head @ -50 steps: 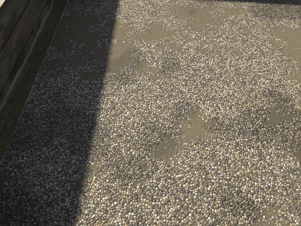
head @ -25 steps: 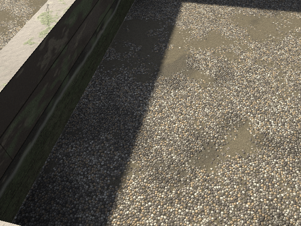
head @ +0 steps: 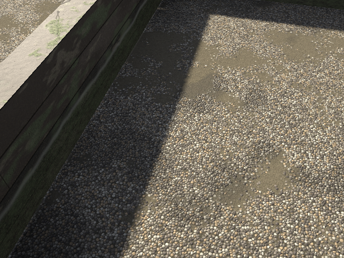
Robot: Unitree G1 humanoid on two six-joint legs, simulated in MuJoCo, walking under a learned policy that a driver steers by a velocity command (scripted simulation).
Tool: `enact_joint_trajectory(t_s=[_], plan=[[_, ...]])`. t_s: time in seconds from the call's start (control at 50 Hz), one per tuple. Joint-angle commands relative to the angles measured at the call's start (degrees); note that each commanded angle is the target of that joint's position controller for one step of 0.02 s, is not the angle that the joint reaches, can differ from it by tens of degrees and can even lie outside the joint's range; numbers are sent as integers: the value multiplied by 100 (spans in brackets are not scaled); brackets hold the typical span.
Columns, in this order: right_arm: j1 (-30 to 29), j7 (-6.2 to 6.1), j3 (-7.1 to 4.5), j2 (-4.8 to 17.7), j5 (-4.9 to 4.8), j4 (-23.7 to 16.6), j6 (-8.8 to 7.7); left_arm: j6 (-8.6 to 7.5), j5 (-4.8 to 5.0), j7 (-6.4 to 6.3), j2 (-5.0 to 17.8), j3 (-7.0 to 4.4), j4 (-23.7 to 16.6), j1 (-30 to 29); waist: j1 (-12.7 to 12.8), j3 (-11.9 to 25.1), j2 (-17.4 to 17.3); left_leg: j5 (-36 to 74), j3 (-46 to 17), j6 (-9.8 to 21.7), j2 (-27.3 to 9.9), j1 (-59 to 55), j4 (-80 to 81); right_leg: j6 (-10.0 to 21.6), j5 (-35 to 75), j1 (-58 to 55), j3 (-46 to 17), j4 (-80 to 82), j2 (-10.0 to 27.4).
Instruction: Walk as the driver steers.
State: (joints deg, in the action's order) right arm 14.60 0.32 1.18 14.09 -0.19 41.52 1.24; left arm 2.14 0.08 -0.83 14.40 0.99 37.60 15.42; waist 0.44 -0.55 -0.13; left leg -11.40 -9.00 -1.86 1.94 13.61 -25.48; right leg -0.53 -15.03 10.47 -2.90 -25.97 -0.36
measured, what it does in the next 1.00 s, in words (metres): stands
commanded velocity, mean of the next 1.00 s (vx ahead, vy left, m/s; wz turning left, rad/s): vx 0.02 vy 0.00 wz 0.01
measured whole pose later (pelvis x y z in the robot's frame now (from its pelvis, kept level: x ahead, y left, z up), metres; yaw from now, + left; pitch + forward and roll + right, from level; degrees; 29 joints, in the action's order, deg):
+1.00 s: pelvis +0.04 -0.01 +0.01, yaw -1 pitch +0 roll +0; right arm 15.4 -0.6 2.2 15.2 -0.6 44.0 0.2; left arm 4.8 -0.5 -4.1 13.5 1.9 50.2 21.2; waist 1.3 -0.2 -0.5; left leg -12.7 -8.2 -2.2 0.3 7.4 -20.1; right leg 0.2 -14.8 3.7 -4.2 -18.9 -1.3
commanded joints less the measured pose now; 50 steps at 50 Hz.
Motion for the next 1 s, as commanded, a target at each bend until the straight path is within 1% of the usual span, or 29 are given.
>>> enact_joint_trajectory(t_s=[0.02, 0.06, 0.08, 0.1, 0.12, 0.14, 0.16, 0.2, 0.24, 0.26, 0.28, 0.3, 0.34, 0.38, 0.4, 0.42, 0.44, 0.46, 0.54, 0.6, 0.76, 1.0], plan=[[-52, -23, -167, 651, -8, -290, -70, -85, 13, -39, 591, -152, -410, 75, 5, 127, -37, 247, -472, 209, -380, 48, 470, 273, 679, -112, -509, 389, 406], [-49, -10, -164, 667, -16, -247, -66, -75, 30, -51, 579, -136, -415, 135, 28, 150, -7, 364, -454, 210, -376, 6, 443, 247, 800, -173, -506, 365, 393], [-113, 1, -141, 659, 32, -352, -84, -29, -12, -81, 577, -133, -359, 135, -4, 53, 29, 449, -454, 231, -416, 104, 519, 290, 944, -161, -470, 329, 366], [-179, 15, -111, 615, 34, -381, -81, 6, -27, -91, 573, -132, -332, 231, 52, 82, -66, 486, -444, 250, -397, 113, 509, 253, 963, -250, -455, 321, 356], [-138, 17, -80, 560, 35, -371, -71, 38, -56, -98, 547, -112, -295, 324, 49, 223, -97, 212, -416, 252, -373, 44, 561, 245, 704, -334, -437, 360, 339], [-267, -53, -134, 436, -41, -232, 14, 38, 60, 28, 308, -110, -310, -74, -24, 311, 143, 366, -194, 163, -286, -167, 424, 72, 595, -58, -295, 386, 298], [-260, -87, -134, 480, -15, -252, 62, 32, 83, 79, 321, -112, -333, -66, -25, 291, 155, 506, -201, 158, -301, -262, 362, 21, 589, 43, -284, 407, 258], [-213, -111, -161, 513, -12, -187, 85, 16, 79, 95, 394, -157, -243, 47, -41, 183, 49, 723, -210, 178, -330, -243, 340, 9, 781, 81, -287, 406, 261], [-174, -128, -177, 511, -27, -112, 63, 8, 59, 67, 445, -186, -174, 118, -35, 157, -23, 899, -192, 182, -342, -205, 314, 23, 1052, 3, -295, 365, 288], [20, -105, -103, 575, 53, -175, 11, 5, -58, -49, 624, -178, -80, 574, 20, 68, -264, 761, -373, 265, -359, -88, 488, 191, 1090, -264, -434, 389, 294], [-63, -87, -103, 541, 13, -139, -43, 20, -59, -129, 609, -187, -18, 563, 37, -21, -269, 753, -351, 260, -359, 21, 535, 217, 1278, -357, -445, 388, 338], [-112, -69, -87, 542, -16, -163, -89, 43, -49, -174, 601, -169, -33, 511, 47, 0, -176, 770, -336, 240, -355, 42, 539, 226, 1476, -461, -465, 380, 357], [-129, -46, -75, 545, -41, -156, -142, 83, -31, -213, 556, -146, -20, 490, 66, 107, -48, 804, -299, 196, -342, 20, 541, 216, 1723, -646, -491, 374, 370], [-107, -14, -84, 576, -54, -157, -170, 95, -11, -212, 504, -122, 33, 546, 78, 131, 17, 784, -268, 159, -341, -24, 565, 211, 1747, -739, -519, 421, 372], [-202, -53, -79, 626, 21, -214, -163, 116, -104, -241, 565, -114, 8, 445, 94, 224, 72, 1092, -296, 139, -360, -167, 623, 219, 1990, -774, -530, 519, 362], [-211, -75, -85, 643, 15, -226, -159, 126, -96, -252, 577, -117, 40, 456, 88, 233, 58, 1201, -271, 123, -361, -250, 617, 205, 2058, -797, -528, 547, 356], [-240, -98, -82, 652, -22, -242, -169, 136, -52, -258, 584, -119, 101, 501, 86, 258, 25, 1283, -236, 135, -350, -315, 601, 178, 2029, -821, -518, 563, 339], [-214, -108, -72, 635, -25, -239, -167, 146, -43, -261, 583, -113, 138, 528, 79, 249, 37, 1304, -226, 133, -352, -347, 605, 166, 2042, -830, -516, 591, 335], [-115, -115, -58, 636, -22, -209, -151, 185, -56, -264, 559, -96, 304, 630, 64, 114, 86, 1168, -171, 111, -340, -336, 660, 149, 2031, -843, -514, 691, 305], [-104, -109, -55, 663, -23, -204, -155, 201, -56, -274, 590, -96, 419, 683, 63, 62, 60, 1103, -136, 89, -336, -300, 686, 146, 2048, -871, -527, 725, 298], [-51, -100, -48, 718, -33, -171, -169, 223, -61, -310, 607, -80, 720, 802, 71, -17, 25, 993, -76, 62, -330, -221, 738, 129, 2031, -922, -541, 772, 272], [176, -106, -56, 735, -42, -37, -168, 238, -67, -361, 530, -46, 1166, 969, 79, -94, 39, 935, -23, 72, -308, -172, 827, 87, 1923, -955, -506, 817, 230]])
Velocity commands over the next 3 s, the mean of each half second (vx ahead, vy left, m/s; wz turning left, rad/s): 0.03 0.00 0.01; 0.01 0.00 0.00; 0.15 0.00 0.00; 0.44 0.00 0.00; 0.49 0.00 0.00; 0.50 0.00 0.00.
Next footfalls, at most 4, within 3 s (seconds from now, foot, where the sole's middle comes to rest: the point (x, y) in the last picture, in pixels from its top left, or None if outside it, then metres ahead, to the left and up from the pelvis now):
none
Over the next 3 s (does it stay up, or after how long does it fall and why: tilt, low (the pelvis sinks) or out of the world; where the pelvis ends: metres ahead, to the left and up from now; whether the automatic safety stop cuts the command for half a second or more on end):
stays up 0.05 0.00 -0.02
